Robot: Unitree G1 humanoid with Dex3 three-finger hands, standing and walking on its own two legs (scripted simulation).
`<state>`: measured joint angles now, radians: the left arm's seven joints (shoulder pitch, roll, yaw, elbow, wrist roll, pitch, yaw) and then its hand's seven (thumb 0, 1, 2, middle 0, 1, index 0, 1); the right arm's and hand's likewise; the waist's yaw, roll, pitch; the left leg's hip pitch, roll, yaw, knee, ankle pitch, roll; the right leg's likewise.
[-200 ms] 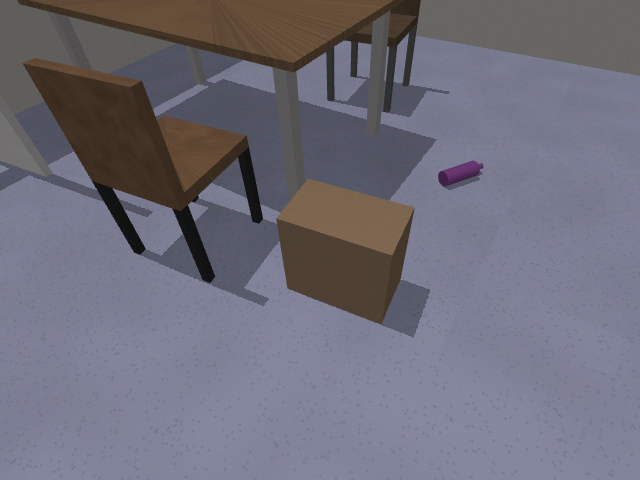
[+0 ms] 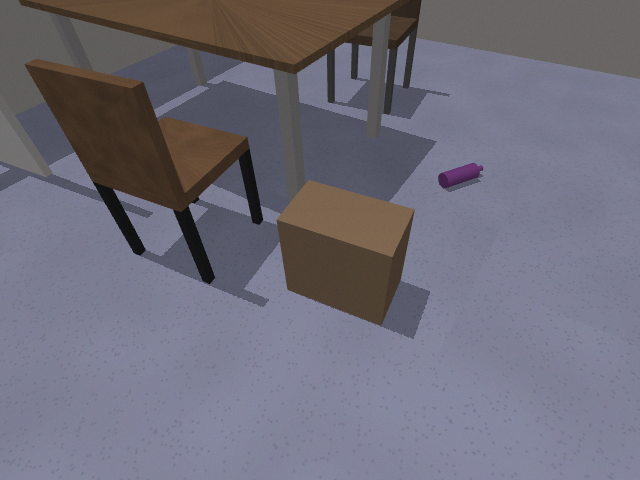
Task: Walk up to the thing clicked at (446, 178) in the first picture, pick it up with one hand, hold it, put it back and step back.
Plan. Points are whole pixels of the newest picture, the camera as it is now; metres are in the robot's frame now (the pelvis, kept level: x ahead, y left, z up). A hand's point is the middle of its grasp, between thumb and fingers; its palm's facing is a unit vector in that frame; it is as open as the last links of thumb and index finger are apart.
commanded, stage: stand
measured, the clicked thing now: (462, 174) +1.68 -0.65 -0.74
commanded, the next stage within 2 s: walk up in 0.92 s
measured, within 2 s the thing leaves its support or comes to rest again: neither
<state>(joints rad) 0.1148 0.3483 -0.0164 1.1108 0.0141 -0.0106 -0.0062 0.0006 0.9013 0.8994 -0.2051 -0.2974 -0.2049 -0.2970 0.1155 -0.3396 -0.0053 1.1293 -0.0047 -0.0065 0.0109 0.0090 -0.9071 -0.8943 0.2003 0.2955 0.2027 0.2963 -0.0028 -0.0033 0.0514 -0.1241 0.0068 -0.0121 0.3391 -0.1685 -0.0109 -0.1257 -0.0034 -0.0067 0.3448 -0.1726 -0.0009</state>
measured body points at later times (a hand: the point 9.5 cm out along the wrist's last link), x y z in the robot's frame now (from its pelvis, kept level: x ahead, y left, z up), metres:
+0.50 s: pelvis +0.01 +0.00 +0.00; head +0.01 +0.00 +0.45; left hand +0.08 +0.30 -0.13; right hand +0.08 -0.30 -0.13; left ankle +0.01 +0.13 -0.75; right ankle +0.01 -0.12 -0.75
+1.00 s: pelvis +0.01 +0.00 +0.00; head +0.03 -0.01 +0.44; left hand +0.08 +0.30 -0.13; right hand +0.08 -0.31 -0.13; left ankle +0.01 +0.12 -0.74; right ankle +0.01 -0.12 -0.75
